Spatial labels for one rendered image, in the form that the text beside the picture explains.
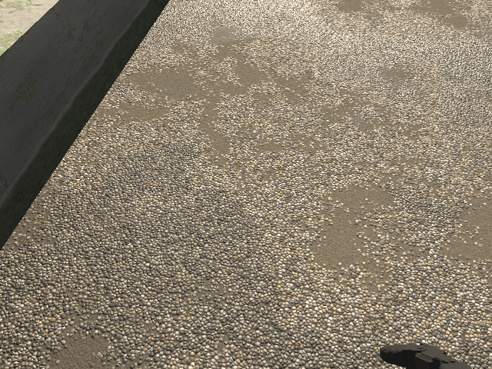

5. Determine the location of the right robot hand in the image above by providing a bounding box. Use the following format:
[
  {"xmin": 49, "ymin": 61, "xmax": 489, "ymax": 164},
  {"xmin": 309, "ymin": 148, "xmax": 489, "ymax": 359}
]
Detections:
[{"xmin": 380, "ymin": 343, "xmax": 474, "ymax": 369}]

